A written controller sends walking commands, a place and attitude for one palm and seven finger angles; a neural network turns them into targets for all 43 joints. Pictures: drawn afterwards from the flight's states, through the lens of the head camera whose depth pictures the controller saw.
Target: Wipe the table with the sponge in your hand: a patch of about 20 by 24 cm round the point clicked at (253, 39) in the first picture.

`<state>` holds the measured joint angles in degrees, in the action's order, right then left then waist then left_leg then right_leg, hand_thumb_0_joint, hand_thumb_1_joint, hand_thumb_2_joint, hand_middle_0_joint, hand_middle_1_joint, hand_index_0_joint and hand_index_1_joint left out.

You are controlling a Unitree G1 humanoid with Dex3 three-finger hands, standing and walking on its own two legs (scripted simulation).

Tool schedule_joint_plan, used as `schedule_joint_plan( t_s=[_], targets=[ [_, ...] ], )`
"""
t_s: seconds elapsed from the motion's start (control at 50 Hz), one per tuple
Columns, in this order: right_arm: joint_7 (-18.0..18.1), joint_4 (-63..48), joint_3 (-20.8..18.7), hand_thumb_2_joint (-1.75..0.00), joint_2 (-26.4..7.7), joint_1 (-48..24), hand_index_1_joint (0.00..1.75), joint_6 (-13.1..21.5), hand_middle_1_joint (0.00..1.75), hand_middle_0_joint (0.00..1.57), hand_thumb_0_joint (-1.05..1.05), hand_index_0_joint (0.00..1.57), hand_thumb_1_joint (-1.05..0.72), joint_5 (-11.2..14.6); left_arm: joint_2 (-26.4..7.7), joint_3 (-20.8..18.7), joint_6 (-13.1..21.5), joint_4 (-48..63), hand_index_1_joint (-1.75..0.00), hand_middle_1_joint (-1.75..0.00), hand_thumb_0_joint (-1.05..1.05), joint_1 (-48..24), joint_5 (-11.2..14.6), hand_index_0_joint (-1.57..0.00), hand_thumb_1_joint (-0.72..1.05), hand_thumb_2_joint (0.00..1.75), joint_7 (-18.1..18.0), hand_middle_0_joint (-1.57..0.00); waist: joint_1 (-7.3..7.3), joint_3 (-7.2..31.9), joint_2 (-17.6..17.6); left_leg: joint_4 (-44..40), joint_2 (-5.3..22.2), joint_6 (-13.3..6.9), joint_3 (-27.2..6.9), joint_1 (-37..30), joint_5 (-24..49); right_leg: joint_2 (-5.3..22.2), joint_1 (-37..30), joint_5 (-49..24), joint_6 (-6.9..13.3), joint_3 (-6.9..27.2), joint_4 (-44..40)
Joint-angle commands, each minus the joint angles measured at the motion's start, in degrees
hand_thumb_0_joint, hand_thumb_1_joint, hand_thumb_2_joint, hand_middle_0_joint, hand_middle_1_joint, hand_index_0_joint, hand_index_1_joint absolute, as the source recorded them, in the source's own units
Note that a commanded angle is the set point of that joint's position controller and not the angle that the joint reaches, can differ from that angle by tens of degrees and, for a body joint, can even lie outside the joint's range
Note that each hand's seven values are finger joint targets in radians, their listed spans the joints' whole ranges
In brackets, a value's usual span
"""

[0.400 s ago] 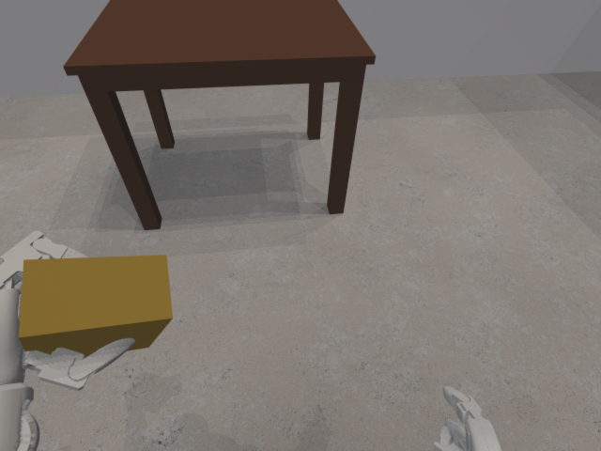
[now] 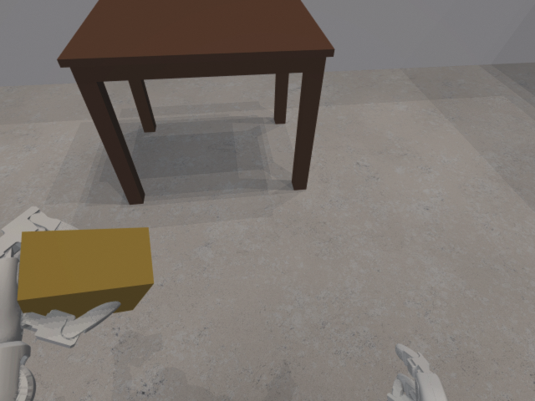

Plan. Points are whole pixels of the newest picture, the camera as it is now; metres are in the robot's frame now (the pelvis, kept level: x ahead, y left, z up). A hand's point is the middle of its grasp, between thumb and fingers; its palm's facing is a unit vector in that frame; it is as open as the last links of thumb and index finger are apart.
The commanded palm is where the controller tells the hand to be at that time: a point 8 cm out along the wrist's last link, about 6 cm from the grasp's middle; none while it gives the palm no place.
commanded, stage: walk to a spot facing it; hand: left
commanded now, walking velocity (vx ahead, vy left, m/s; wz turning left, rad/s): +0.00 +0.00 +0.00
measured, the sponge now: (105, 276) +0.22 +0.21 +0.14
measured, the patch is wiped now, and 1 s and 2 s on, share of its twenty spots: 0.00 0.00 0.00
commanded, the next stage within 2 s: none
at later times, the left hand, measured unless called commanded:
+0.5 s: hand (54, 259) +0.23 +0.27 +0.16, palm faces +0.52 -0.76 -0.39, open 10.2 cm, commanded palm +0.17 +0.30 +0.18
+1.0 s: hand (77, 191) +0.33 +0.28 +0.17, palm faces +0.60 -0.68 -0.42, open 10.2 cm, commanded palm +0.25 +0.30 +0.18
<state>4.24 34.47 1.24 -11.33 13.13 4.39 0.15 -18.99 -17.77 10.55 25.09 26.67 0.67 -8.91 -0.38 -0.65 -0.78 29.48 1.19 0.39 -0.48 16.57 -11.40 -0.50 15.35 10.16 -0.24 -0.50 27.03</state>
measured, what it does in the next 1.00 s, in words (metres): walks ahead: left foot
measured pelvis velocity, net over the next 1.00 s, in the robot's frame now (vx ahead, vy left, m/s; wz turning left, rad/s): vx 0.16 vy -0.01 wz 0.24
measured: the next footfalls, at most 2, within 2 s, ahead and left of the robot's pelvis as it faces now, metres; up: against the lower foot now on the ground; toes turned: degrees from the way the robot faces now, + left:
left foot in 0.88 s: +0.20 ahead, +0.15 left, +0.00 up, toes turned +23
right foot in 1.18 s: +0.37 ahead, -0.12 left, +0.00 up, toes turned +5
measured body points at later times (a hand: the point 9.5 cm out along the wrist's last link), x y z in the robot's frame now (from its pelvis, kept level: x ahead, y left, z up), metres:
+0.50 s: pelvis +0.04 +0.00 -0.01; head +0.03 +0.00 +0.44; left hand +0.20 +0.30 +0.18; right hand +0.19 -0.22 -0.11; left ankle +0.05 +0.12 -0.74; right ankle +0.04 -0.12 -0.72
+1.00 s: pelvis +0.16 -0.01 -0.01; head +0.20 +0.00 +0.44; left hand +0.29 +0.32 +0.19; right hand +0.41 -0.17 -0.09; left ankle +0.16 +0.13 -0.74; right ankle +0.15 -0.12 -0.66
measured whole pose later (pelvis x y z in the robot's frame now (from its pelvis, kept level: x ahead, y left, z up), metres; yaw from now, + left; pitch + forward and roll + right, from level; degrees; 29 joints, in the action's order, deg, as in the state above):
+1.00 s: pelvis +0.16 -0.01 -0.01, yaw +14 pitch -1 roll +2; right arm 3.4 34.0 -1.2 -9.2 6.6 4.4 0.8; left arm -21.9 -21.2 11.3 28.5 23.0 1.0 -9.7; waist -0.4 -4.9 2.2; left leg 34.9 3.7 -0.5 8.6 17.7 -16.1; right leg 5.1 26.8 29.3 -1.7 -2.9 68.7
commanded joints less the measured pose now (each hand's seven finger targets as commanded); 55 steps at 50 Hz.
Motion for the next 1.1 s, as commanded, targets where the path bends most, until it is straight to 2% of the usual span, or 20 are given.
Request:
schedule_joint_plan(
  t_s=[0.0, 0.1, 0.18, 0.32, 0.36, 0.4, 0.44, 0.54, 0.58, 0.6, 0.64, 0.7, 0.8, 0.82, 0.84, 0.86, 0.88, 0.92, 1.0, 1.08],
  targets=[
    [0.5, -8.9, -2.3, -0.9, -6.8, -5.5, 0.3, 3.3, 0.3, 0.2, 0.0, 0.2, -0.9, 0.0, -8.9, -5.8, 3.7, 13.0, -1.6, -1.6, 0.0, -4.9, 0.2, -1.2, 0.1, 1.3, -0.9, -1.2, 0.25, 5.5, -3.0, -8.2, 3.7, -1.0, -2.3, 3.0, -3.9, 2.5, -4.9, 3.3, 0.0, 2.6, -3.9],
    [0.4, -8.8, -2.3, -0.9, -6.7, -5.6, 0.3, 3.2, 0.3, 0.2, 0.0, 0.2, -0.9, 0.0, -9.0, -5.8, 3.9, 12.6, -1.6, -1.6, 0.0, -5.2, 0.2, -1.2, 0.1, 1.3, -0.9, -1.2, 0.28, 4.8, -2.2, -7.8, 3.6, -1.4, -2.2, 3.5, -8.0, 3.3, -4.0, 6.9, 0.1, 2.9, -4.5],
    [1.0, -9.0, -2.8, -0.9, -7.1, -5.6, 0.3, 2.4, 0.3, 0.2, 0.0, 0.2, -0.9, -0.5, -10.0, -6.6, 2.9, 13.4, -1.6, -1.6, 0.0, -5.2, 0.0, -1.2, 0.1, 1.3, -1.5, -1.2, 0.77, 2.8, -1.0, -5.7, 3.0, -3.3, -3.9, 6.8, -24.0, 5.5, 0.7, 26.1, 2.0, 4.2, -4.5],
    [1.1, -7.7, -2.6, -0.9, -6.3, -4.2, 0.3, 2.2, 0.3, 0.2, 0.0, 0.2, -0.9, -0.7, -10.7, -8.2, 3.5, 13.8, -1.6, -1.6, 0.0, -4.4, 0.2, -1.2, 0.1, 1.3, -2.1, -1.2, 1.36, 3.0, 1.2, 1.4, 1.7, -3.7, -2.4, 9.6, -18.4, 11.2, -1.2, 25.7, 4.8, 7.2, -0.5],
    [1.2, -7.6, -2.6, -0.9, -6.7, -4.2, 0.3, 2.1, 0.3, 0.2, 0.0, 0.2, -0.9, -0.5, -10.1, -7.6, 3.8, 14.1, -1.6, -1.6, 0.0, -5.1, 0.1, -1.2, 0.1, 1.3, -1.8, -1.2, 1.77, 0.1, -3.6, -3.2, 4.2, -5.1, -7.6, 8.0, -24.6, 8.0, 4.7, 29.2, 3.1, 3.3, 4.0],
    [1.4, -7.2, -2.7, -0.9, -7.4, -4.0, 0.3, 2.6, 0.3, 0.2, 0.0, 0.2, -0.9, -0.4, -9.1, -6.9, 4.4, 14.8, -1.6, -1.6, 0.0, -6.9, -0.3, -1.2, 0.1, 1.3, -1.6, -1.2, 2.18, -1.3, -12.8, -12.4, 12.3, -9.7, -23.5, 5.8, -28.2, 1.6, 8.8, 23.5, 0.0, -3.4, 17.1],
    [1.0, -6.4, -3.1, -0.9, -7.1, -2.6, 0.3, 3.7, 0.3, 0.2, 0.0, 0.2, -0.9, -0.9, -9.2, -6.4, 4.9, 13.8, -1.6, -1.6, 0.0, -6.9, -0.9, -1.2, 0.1, 1.3, -1.2, -1.2, 2.36, -1.0, -12.4, -12.7, 15.6, -13.1, -30.4, -0.8, -17.2, 1.6, 13.5, 21.7, -0.1, -1.4, 21.8],
    [-0.4, -6.1, -3.2, -0.9, -6.9, -3.8, 0.3, 3.7, 0.3, 0.2, 0.0, 0.2, -0.9, -1.0, -9.6, -6.9, 4.7, 15.5, -1.6, -1.6, 0.0, -4.3, -0.4, -1.2, 0.1, 1.3, -0.5, -1.2, 0.17, 5.6, -8.9, 0.2, 8.3, -7.1, -10.8, 7.7, 1.2, 3.1, -11.0, 12.3, 1.4, -2.3, -0.6],
    [-0.8, -6.7, -3.6, -0.9, -5.3, -4.2, 0.3, 3.0, 0.3, 0.2, 0.0, 0.2, -0.9, -0.1, -12.4, -9.1, 4.0, 12.4, -1.6, -1.6, 0.0, -4.0, -0.1, -1.2, 0.1, 1.3, -0.9, -1.2, 0.04, 4.2, 16.9, 27.7, -2.3, -1.1, 4.0, 26.3, -16.0, 23.4, -19.6, 16.7, 10.4, 26.8, -11.9],
    [-0.6, -6.7, -4.4, -0.9, -7.3, -5.6, 0.3, 3.2, 0.3, 0.2, 0.0, 0.2, -0.9, -0.1, -11.9, -8.5, 4.7, 13.7, -1.6, -1.6, 0.0, -5.8, 0.8, -1.2, 0.1, 1.3, -0.9, -1.2, 0.16, 1.2, 12.1, 35.8, 0.4, -0.3, -0.1, 27.3, -16.3, 26.5, -15.5, 15.1, 12.8, 28.5, -13.4],
    [-0.4, -5.6, -2.8, -0.9, -5.4, -5.1, 0.3, 2.1, 0.3, 0.2, 0.0, 0.2, -0.9, -0.6, -13.5, -10.8, 5.8, 12.4, -1.6, -1.6, 0.0, -1.5, 0.1, -1.2, 0.1, 1.3, -0.9, -1.2, -0.05, -1.5, 4.5, 37.3, 3.5, 0.4, 0.0, 27.2, -13.8, 23.2, -13.0, 2.4, 12.3, 18.6, -11.6],
    [-0.3, -7.2, -2.5, -0.9, -4.2, -6.4, 0.3, 1.2, 0.3, 0.2, 0.0, 0.2, -0.9, -0.6, -12.5, -10.4, 6.9, 14.6, -1.6, -1.6, 0.0, -3.6, -0.1, -1.2, 0.1, 1.3, -1.0, -1.2, -0.17, 1.3, 9.1, 21.1, 5.1, 0.0, 4.5, 19.9, -12.3, 19.6, -14.0, -15.7, 9.4, 4.9, -6.8],
    [0.5, -9.0, -3.4, -0.9, -3.8, -4.5, 0.3, 2.2, 0.3, 0.2, 0.0, 0.2, -0.9, -0.4, -10.1, -8.1, 5.6, 16.6, -1.6, -1.6, 0.0, -3.3, 0.6, -1.2, 0.1, 1.3, -2.4, -1.2, 0.9, 10.5, 7.5, -3.5, -2.7, -1.4, 16.5, -8.6, 2.4, 13.0, -9.7, -27.9, 3.8, -5.1, 11.4],
    [0.8, -9.5, -4.3, -0.9, -5.1, -4.2, 0.3, 2.3, 0.3, 0.2, 0.0, 0.2, -0.9, -0.2, -10.6, -8.0, 6.1, 19.4, -1.6, -1.6, 0.0, -4.7, 0.6, -1.2, 0.1, 1.3, -2.5, -1.2, 1.99, 13.2, 2.1, -3.5, 1.8, -3.9, 10.1, -20.8, 5.6, 12.0, -0.8, -22.9, 1.5, -5.7, 21.6],
    [0.6, -9.2, -4.8, -0.9, -6.7, -4.6, 0.3, 2.2, 0.3, 0.2, 0.0, 0.2, -0.9, -0.3, -10.6, -8.6, 6.4, 20.8, -1.6, -1.6, 0.0, -4.9, 0.9, -1.2, 0.1, 1.3, -2.8, -1.2, 1.94, 15.4, -10.0, -4.6, 15.4, -10.9, -9.0, -29.7, 12.9, 5.7, 12.0, 4.3, -1.3, -7.5, 35.0],
    [-0.2, -9.4, -4.5, -0.9, -6.6, -4.3, 0.3, 2.3, 0.3, 0.2, 0.0, 0.2, -0.9, 0.3, -11.1, -8.1, 6.6, 21.3, -1.6, -1.6, 0.0, -7.8, 0.9, -1.2, 0.1, 1.3, -3.0, -1.2, 1.64, 13.4, -13.3, -8.1, 24.1, -16.6, -25.1, -28.9, 18.2, 2.5, 20.1, 24.7, -1.1, -3.1, 44.8],
    [-0.4, -8.1, -4.5, -0.9, -6.7, -5.2, 0.3, 2.7, 0.3, 0.2, 0.0, 0.2, -0.9, 0.1, -13.4, -9.2, 5.9, 17.6, -1.6, -1.6, 0.0, -7.6, 0.8, -1.2, 0.1, 1.3, -2.1, -1.2, 1.79, 9.8, -9.5, -10.5, 26.9, -18.9, -30.1, -23.7, 10.0, 5.2, 25.0, 24.7, -1.2, 1.7, 49.1],
    [-0.5, -7.2, -5.1, -0.9, -6.1, -5.8, 0.3, 2.5, 0.3, 0.2, 0.0, 0.2, -0.9, 0.8, -12.8, -9.9, 5.1, 18.2, -1.6, -1.6, 0.0, -6.4, 0.3, -1.2, 0.1, 1.3, -1.6, -1.2, 1.4, 5.2, -6.9, -11.1, 25.4, -18.6, -23.3, -17.0, 1.9, 9.1, 28.2, 21.4, -1.6, 3.3, 48.4],
    [-0.6, -7.7, -4.7, -0.9, -5.8, -6.0, 0.3, 4.1, 0.3, 0.2, 0.0, 0.2, -0.9, 0.6, -10.2, -10.1, 5.8, 21.6, -1.6, -1.6, 0.0, -0.5, 0.9, -1.2, 0.1, 1.3, -1.2, -1.2, -0.45, 4.6, -13.8, -12.6, 16.5, -10.9, -2.2, -3.0, -1.9, 8.5, 12.6, 11.9, -2.1, -5.3, 27.3],
    [0.2, -8.0, -4.2, -0.9, -5.7, -5.5, 0.3, 4.5, 0.3, 0.2, 0.0, 0.2, -0.9, 0.4, -8.4, -8.4, 5.4, 15.5, -1.6, -1.6, 0.0, -2.2, 1.1, -1.2, 0.1, 1.3, -0.7, -1.2, -0.18, 3.2, -11.7, -7.2, 13.7, -7.3, 3.7, 2.3, -10.2, 4.1, -0.4, 6.7, -3.1, -12.2, 12.5]
  ],
)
